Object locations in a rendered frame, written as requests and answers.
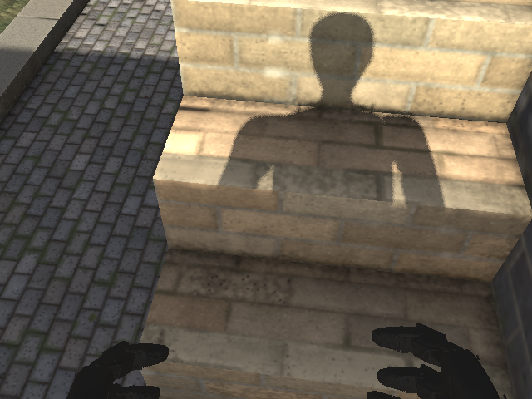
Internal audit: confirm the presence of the left robot hand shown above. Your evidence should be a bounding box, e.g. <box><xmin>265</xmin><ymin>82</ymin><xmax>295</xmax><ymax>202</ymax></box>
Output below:
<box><xmin>66</xmin><ymin>341</ymin><xmax>169</xmax><ymax>399</ymax></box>

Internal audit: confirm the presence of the right robot hand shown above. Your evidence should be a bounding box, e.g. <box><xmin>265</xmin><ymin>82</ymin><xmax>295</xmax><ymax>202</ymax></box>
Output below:
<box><xmin>367</xmin><ymin>323</ymin><xmax>507</xmax><ymax>399</ymax></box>

